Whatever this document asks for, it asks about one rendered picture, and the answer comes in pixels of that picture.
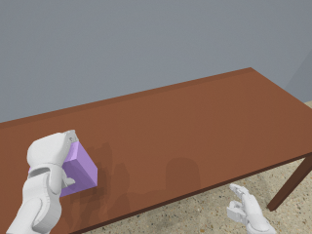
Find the robot left forearm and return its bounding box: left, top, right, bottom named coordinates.
left=6, top=163, right=63, bottom=234

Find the robot right forearm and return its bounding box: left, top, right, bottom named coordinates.
left=246, top=214, right=276, bottom=234

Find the left robot hand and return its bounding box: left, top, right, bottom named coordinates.
left=26, top=130, right=79, bottom=189

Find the sponge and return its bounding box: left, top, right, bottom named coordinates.
left=28, top=141, right=98, bottom=197

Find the right robot hand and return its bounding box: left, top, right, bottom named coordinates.
left=226, top=183, right=263, bottom=225

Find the table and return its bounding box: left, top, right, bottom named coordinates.
left=0, top=67, right=312, bottom=234

